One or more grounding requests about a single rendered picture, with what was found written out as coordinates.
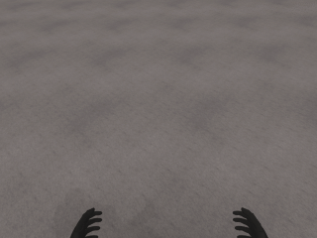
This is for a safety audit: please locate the robot left hand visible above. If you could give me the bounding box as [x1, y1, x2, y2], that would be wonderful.
[70, 207, 102, 238]

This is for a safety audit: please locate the robot right hand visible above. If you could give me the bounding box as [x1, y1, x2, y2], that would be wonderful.
[233, 207, 268, 238]

